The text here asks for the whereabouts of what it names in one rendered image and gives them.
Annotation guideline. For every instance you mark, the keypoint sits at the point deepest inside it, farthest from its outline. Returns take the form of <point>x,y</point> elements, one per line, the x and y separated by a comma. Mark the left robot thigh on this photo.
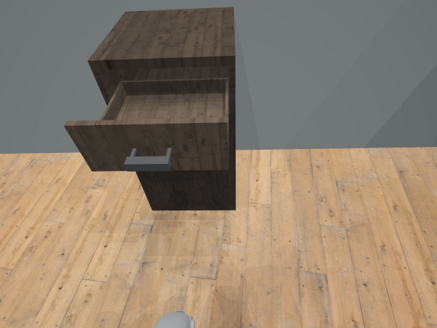
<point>176,320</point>

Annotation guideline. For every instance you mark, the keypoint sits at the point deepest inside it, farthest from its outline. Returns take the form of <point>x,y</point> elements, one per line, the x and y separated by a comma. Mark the handle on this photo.
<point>135,163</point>

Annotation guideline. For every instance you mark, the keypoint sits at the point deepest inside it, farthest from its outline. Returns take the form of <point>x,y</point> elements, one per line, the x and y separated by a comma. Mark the drawer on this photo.
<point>190,116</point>

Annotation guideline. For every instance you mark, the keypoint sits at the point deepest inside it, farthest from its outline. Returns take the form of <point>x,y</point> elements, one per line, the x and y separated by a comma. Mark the cabinet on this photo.
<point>175,44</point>

